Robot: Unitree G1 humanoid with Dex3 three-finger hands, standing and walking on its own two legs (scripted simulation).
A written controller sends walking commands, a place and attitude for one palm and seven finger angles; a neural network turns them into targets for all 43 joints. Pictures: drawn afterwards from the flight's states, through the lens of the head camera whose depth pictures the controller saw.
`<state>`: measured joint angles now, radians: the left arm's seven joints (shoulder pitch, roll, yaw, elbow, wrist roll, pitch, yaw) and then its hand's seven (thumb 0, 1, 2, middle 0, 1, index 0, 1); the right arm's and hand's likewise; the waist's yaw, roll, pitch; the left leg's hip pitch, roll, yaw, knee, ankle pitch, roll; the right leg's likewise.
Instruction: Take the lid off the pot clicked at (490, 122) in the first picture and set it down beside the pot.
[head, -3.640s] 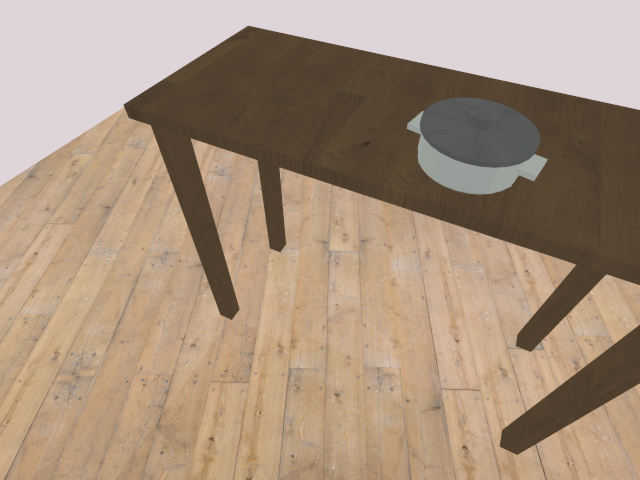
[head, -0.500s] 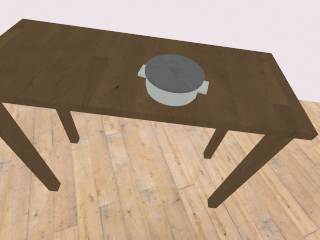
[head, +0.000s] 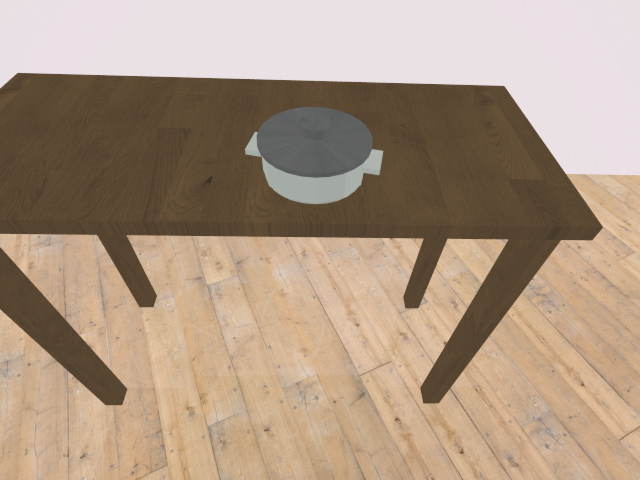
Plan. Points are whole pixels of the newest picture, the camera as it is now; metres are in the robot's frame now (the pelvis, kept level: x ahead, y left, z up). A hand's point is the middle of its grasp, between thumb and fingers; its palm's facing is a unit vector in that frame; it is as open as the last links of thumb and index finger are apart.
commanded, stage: look again from close up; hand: left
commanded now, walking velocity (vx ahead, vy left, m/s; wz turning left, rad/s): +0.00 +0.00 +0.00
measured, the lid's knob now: (315, 126) +0.58 +0.03 +0.15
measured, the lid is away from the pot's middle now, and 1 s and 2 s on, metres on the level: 0.00 0.00 0.00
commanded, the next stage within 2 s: shuffle to correct the standing spot in 0.70 s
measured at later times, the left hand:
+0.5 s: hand out of the picture -0.02 +0.17 -0.19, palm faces +0.06 -0.98 -0.19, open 7.4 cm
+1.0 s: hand out of the picture -0.06 +0.17 -0.19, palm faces +0.03 -0.99 -0.16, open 7.4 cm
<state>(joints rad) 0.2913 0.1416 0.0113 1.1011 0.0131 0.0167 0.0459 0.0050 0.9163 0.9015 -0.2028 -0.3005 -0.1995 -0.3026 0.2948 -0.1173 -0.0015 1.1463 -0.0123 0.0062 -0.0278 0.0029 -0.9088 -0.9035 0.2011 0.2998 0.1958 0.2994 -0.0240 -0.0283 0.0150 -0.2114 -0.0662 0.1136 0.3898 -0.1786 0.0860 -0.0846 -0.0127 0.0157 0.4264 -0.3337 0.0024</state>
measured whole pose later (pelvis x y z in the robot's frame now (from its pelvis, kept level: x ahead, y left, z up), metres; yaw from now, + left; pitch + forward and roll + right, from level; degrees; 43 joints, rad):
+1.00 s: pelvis -0.03 +0.00 -0.01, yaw +0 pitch +0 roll +0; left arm 0.38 0.17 0.02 1.04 0.03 0.03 0.02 0.00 0.90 0.90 -0.20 -0.30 -0.20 -0.30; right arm 0.27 -0.14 -0.02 1.07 -0.02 0.00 -0.02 0.00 -0.91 -0.90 0.20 0.30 0.20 0.30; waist 0.00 -0.04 0.01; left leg -0.32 -0.04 0.11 0.48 -0.18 0.09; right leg -0.22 -0.01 -0.03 0.61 -0.43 -0.04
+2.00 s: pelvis +0.13 -0.12 +0.00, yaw +1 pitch +1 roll +0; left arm 0.26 0.15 0.05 0.97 0.03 -0.01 0.02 0.00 0.93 0.90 -0.20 -0.30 -0.20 -0.30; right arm 0.26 -0.20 -0.06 1.04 -0.02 0.02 -0.03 0.01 -0.91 -0.90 0.20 0.30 0.19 0.30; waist 0.00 0.01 0.04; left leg -0.47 0.05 0.08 0.97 -0.44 -0.04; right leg -0.25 -0.01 -0.10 0.51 -0.28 -0.04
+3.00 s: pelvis +0.11 -0.11 +0.00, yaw +1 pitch +0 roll +1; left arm 0.37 0.13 0.03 1.05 0.02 -0.01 0.02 0.00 0.91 0.90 -0.20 -0.30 -0.20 -0.30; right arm 0.39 -0.19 -0.05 1.11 -0.02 0.04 -0.01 0.01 -0.91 -0.90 0.20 0.30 0.19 0.30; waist -0.01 -0.01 -0.01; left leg -0.43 0.02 0.04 0.85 -0.36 -0.05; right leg -0.04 0.01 -0.04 0.38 -0.33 -0.04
